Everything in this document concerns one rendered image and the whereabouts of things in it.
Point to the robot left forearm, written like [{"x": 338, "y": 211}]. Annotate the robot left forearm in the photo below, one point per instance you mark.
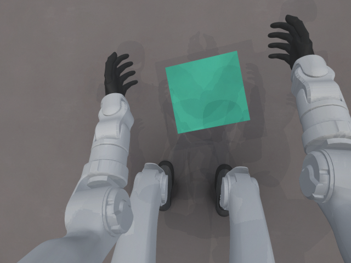
[{"x": 110, "y": 148}]

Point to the robot shin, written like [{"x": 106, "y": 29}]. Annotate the robot shin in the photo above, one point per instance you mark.
[
  {"x": 149, "y": 166},
  {"x": 239, "y": 170}
]

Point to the carton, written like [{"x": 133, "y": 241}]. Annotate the carton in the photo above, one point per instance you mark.
[{"x": 207, "y": 93}]

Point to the robot left hand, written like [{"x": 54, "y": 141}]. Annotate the robot left hand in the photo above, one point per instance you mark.
[{"x": 113, "y": 81}]

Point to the left robot shin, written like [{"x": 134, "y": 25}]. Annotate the left robot shin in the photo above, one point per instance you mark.
[{"x": 149, "y": 166}]

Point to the robot right upper arm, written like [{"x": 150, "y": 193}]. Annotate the robot right upper arm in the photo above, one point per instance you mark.
[{"x": 326, "y": 179}]

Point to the right robot shin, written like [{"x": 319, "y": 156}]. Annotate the right robot shin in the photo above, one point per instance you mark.
[{"x": 239, "y": 170}]

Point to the robot right forearm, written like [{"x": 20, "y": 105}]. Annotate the robot right forearm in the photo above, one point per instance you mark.
[{"x": 322, "y": 110}]

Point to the robot left upper arm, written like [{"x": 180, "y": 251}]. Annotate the robot left upper arm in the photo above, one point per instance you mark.
[{"x": 95, "y": 218}]

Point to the robot right hand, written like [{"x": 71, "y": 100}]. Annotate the robot right hand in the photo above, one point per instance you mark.
[{"x": 298, "y": 45}]

